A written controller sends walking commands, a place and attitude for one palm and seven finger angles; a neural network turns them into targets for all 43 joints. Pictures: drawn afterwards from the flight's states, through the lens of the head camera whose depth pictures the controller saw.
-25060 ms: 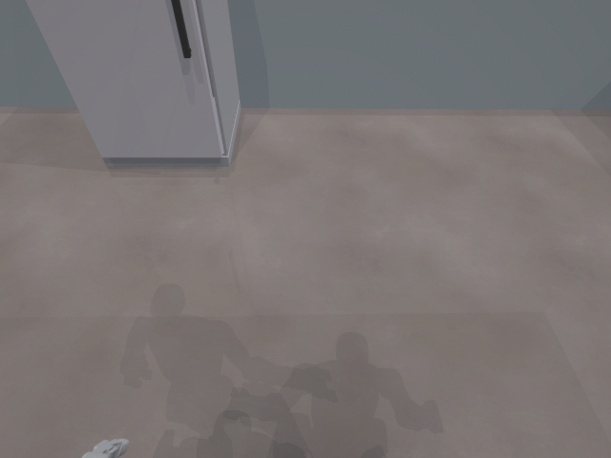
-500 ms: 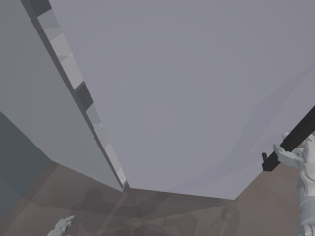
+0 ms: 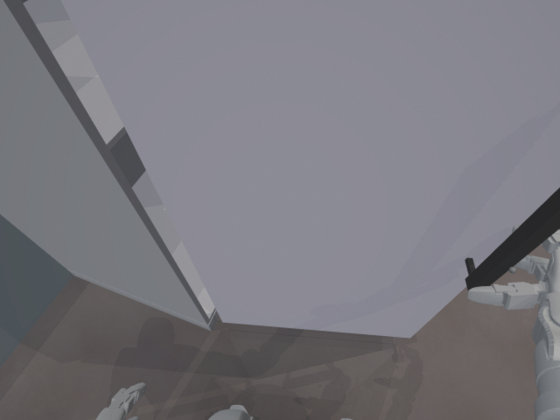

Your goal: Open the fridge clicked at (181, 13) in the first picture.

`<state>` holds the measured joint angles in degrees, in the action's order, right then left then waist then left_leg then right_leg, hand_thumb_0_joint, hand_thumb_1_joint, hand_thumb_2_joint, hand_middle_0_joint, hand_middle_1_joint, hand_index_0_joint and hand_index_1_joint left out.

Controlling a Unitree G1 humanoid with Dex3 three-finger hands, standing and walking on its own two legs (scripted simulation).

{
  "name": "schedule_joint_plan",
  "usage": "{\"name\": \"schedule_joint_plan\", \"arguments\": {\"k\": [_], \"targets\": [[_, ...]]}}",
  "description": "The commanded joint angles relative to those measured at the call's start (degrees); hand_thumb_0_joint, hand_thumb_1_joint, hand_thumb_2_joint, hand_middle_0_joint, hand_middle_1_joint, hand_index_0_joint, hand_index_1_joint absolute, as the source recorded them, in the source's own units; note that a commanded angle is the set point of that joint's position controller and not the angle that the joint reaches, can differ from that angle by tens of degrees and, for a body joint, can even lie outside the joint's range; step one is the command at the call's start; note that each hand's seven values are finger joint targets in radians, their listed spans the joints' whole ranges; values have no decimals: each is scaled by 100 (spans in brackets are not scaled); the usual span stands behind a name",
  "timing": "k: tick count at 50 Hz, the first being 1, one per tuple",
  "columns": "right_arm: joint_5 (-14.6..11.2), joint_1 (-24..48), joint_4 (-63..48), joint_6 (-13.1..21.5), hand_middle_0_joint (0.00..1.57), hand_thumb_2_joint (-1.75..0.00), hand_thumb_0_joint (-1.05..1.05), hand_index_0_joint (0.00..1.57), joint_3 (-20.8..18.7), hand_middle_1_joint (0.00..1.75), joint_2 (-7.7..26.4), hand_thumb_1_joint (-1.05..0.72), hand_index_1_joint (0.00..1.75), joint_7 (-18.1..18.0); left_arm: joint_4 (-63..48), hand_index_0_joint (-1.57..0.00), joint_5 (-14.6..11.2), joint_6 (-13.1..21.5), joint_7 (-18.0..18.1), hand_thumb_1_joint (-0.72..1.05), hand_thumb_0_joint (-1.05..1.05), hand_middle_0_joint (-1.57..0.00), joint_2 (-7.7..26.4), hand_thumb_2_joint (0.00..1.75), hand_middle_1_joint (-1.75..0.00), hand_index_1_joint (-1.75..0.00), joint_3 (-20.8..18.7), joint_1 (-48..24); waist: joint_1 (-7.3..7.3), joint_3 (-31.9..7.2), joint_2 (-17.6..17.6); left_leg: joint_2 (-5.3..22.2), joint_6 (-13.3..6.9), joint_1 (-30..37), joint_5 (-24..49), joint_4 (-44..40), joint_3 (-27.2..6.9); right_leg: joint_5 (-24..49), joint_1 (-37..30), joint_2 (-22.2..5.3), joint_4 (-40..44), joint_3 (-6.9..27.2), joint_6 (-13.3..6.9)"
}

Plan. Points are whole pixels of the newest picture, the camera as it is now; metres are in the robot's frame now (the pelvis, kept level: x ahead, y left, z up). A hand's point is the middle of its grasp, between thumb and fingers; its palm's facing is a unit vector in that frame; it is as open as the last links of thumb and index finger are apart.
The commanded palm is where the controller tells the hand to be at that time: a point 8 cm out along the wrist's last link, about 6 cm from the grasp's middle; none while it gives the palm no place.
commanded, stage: slip the hand off the handle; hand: right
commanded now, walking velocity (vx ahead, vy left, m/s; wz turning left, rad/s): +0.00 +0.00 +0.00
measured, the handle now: (553, 195) +0.40 -0.31 +0.12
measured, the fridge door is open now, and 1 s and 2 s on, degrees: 74 74 74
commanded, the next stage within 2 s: draw the hand back to the body in 1.34 s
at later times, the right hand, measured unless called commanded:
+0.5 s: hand (550, 277) +0.36 -0.37 -0.01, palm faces +0.35 +0.87 -0.33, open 14.6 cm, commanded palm +0.32 -0.41 +0.02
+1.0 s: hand out of the picture +0.30 -0.39 -0.02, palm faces +0.37 +0.87 -0.34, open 14.6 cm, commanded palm +0.26 -0.42 +0.02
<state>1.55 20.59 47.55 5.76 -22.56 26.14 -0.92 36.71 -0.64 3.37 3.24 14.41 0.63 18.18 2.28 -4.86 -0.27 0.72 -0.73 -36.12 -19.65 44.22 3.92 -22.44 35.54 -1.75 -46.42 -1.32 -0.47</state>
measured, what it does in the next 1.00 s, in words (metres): stands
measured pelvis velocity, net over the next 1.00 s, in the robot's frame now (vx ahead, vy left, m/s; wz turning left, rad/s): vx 0.01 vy -0.03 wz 0.00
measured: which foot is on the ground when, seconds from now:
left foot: down 0.00-1.00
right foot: down 0.00-1.00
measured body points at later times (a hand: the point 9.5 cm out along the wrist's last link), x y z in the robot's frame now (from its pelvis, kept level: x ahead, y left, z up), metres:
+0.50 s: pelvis +0.01 -0.02 -0.01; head +0.09 -0.05 +0.43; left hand +0.11 +0.25 -0.11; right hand +0.33 -0.42 +0.01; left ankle +0.02 +0.11 -0.70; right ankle +0.00 -0.11 -0.70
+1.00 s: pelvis +0.01 -0.03 -0.01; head +0.08 -0.06 +0.43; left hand +0.11 +0.23 -0.11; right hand +0.27 -0.43 +0.00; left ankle +0.02 +0.11 -0.70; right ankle +0.00 -0.11 -0.70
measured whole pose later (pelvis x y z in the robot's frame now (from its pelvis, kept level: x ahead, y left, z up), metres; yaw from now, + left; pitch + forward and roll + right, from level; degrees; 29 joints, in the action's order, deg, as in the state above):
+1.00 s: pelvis +0.01 -0.03 -0.01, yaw +0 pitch +14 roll +3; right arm -3.1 3.8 33.8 5.7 -28.2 29.3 5.6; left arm 34.3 -0.7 3.9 2.8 14.9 0.2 19.2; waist 1.7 -6.9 0.2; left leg 1.4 1.6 -39.5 -21.6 47.0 4.0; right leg -26.3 40.7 -1.2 -52.8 -1.0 -2.7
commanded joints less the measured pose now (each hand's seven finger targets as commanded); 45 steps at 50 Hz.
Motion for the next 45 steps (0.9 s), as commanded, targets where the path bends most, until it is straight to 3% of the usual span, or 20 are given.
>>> {"name": "schedule_joint_plan", "arguments": {"k": [1, 2, 3, 4, 7, 8, 12, 14, 16, 20, 22, 25, 32, 34, 36, 39, 40, 42, 43, 45], "targets": [[-62, 1448, -1353, 228, 25, -20, 0, 25, -328, 115, 1737, 55, 115, -101, -620, -20, -53, 212, 102, 90, 0, -20, 990, 90, -30, -30, -389, 177, -34, -1610, 327, -106, 11, 1060, 1284, -502, -192, 1629, -656, 186, 554, 20, -169], [-59, 1562, -1498, 221, 25, -20, 0, 25, -246, 115, 1678, 55, 115, -108, -621, -20, -58, 212, 115, 90, 0, -20, 988, 90, -30, -30, -389, 166, 2, -1545, 401, -108, 1, 1021, 1258, -517, -195, 1633, -702, 183, 543, 29, -179], [41, 1174, -654, 178, 25, -20, 0, 25, -620, 115, 2018, 55, 115, -105, -491, -20, -26, 179, 132, 90, 0, -20, 1039, 90, -30, -30, -386, 307, -11, -1246, 109, -120, 6, 849, 1131, -463, -170, 1483, -388, 195, 488, 60, -166], [28, 1267, -875, 231, 25, -20, 0, 25, -544, 115, 1970, 55, 115, -60, -561, -20, -10, 167, 122, 90, 0, -20, 1042, 90, -30, -30, -365, 271, -27, -1377, 111, -96, 20, 871, 1216, -388, -177, 1527, -331, 221, 436, 63, -173], [21, 1604, -1501, 509, 25, -20, 0, 25, -672, 115, 2252, 55, 115, 39, -610, -20, 17, 152, 141, 90, 0, -20, 1020, 90, -30, -30, -399, 262, -78, -1912, 624, -117, -37, 1011, 1353, -269, -213, 1833, -626, 204, 331, 71, -170], [35, 1591, -1556, 583, 25, -20, 0, 25, -642, 115, 2211, 55, 115, 82, -591, -20, 20, 156, 144, 90, 0, -20, 999, 90, -30, -30, -406, 299, -66, -2076, 802, -136, -43, 960, 1413, -240, -201, 2015, -799, 184, 307, 89, -157], [-124, 1459, -1209, 538, 25, -20, 0, 25, -431, 115, 1917, 55, 115, 272, -510, -20, -11, 167, 162, 90, 0, -20, 1039, 90, -30, -30, -406, 340, 42, -1723, 646, -168, -47, 570, 1292, -232, -99, 2141, -824, 130, 254, 204, -121], [-105, 1421, -1110, 436, 25, -20, 0, 25, -458, 115, 2049, 55, 115, 347, -495, -20, -32, 149, 155, 90, 0, -20, 1083, 90, -30, -30, -414, 365, -12, -1773, 841, -155, -57, 443, 1164, -213, -75, 2130, -892, 116, 289, 256, -71], [-86, 1543, -1075, 357, 25, -20, 0, 25, -333, 115, 1939, 55, 115, 372, -506, -20, -33, 146, 148, 90, 0, -20, 1090, 90, -30, -30, -418, 383, 29, -1705, 786, -158, -51, 318, 1107, -219, -42, 2174, -938, 108, 283, 300, -54], [-48, 1452, -963, 373, 25, -20, 0, 25, -694, 115, 2376, 55, 115, 372, -539, -20, -13, 88, 137, 90, 0, -20, 1130, 90, -30, -30, -413, 462, -48, -1842, 595, -176, -55, 381, 1165, -144, -24, 2362, -842, 98, 237, 351, -33], [-16, 1639, -1094, 429, 25, -20, 0, 25, -615, 115, 2354, 55, 115, 386, -569, -20, -8, 75, 125, 90, 0, -20, 1111, 90, -30, -30, -404, 466, -26, -1841, 902, -192, -81, 243, 1067, -114, -4, 2475, -946, 81, 214, 390, 1], [-29, 1366, -844, 439, 25, -20, 0, 25, -890, 115, 2622, 55, 115, 439, -574, -20, 6, 31, 117, 90, 0, -20, 1143, 90, -30, -30, -400, 502, -112, -1877, 739, -197, -67, 293, 1052, -99, -1, 2448, -836, 79, 198, 392, 5], [15, 1851, -720, 517, 25, -20, 0, 25, -962, 115, 2961, 55, 115, 694, -582, -20, 18, -10, 139, 90, 0, -20, 1180, 90, -30, -30, -375, 578, 0, -1877, 973, -234, -93, 69, 928, -50, 18, 2360, -796, 78, 103, 421, -6], [-62, 1188, -885, 562, 25, -20, 0, 25, -908, 115, 2751, 55, 115, 808, -620, -20, 6, -3, 107, 90, 0, -20, 1159, 90, -30, -30, -417, 632, -140, -2247, 1086, -247, -93, 82, 975, -25, 40, 2884, -1151, 7, 101, 481, 83], [-236, 801, -1164, 512, 25, -20, 0, 25, -654, 115, 2303, 55, 115, 884, -658, -20, -21, 31, 50, 90, 0, -20, 1123, 90, -30, -30, -443, 557, -151, -2154, 1147, -258, -74, -51, 896, -43, 77, 3080, -1303, -48, 113, 542, 141], [-456, 202, -1244, 338, 25, -20, 0, 25, -907, 115, 2346, 55, 115, 848, -715, -20, -60, 69, 13, 90, 0, -20, 1161, 90, -30, -30, -474, 495, -189, -1938, 628, -269, -48, 134, 939, -69, 71, 2769, -882, 6, 125, 483, 47], [-454, 3, -1327, 292, 25, -20, 0, 25, -1050, 115, 2476, 55, 115, 806, -775, -20, -65, 77, 7, 90, 0, -20, 1164, 90, -30, -30, -469, 457, -252, -1883, 624, -254, -54, 210, 900, -46, 86, 2644, -731, 20, 180, 483, 47], [-425, -71, -1910, 290, 25, -20, 0, 25, -1075, 115, 2526, 55, 115, 709, -874, -20, -69, 138, -2, 90, 0, -20, 1125, 90, -30, -30, -461, 342, -291, -1853, 990, -246, -83, 213, 804, -21, 76, 2615, -800, 22, 220, 472, 64], [-407, -194, -2165, 312, 25, -20, 0, 25, -1144, 115, 2568, 55, 115, 638, -888, -20, -45, 160, -5, 90, 0, -20, 1111, 90, -30, -30, -460, 349, -290, -2033, 997, -261, -72, 263, 806, -12, 80, 2671, -924, 17, 229, 488, 61], [-479, -606, -2481, 352, 25, -20, 0, 25, -1150, 115, 2415, 55, 115, 560, -922, -20, -41, 230, 11, 90, 0, -20, 1064, 90, -30, -30, -452, 263, -279, -1908, 964, -255, -58, 229, 811, -11, 79, 2751, -956, -11, 212, 504, 65]]}}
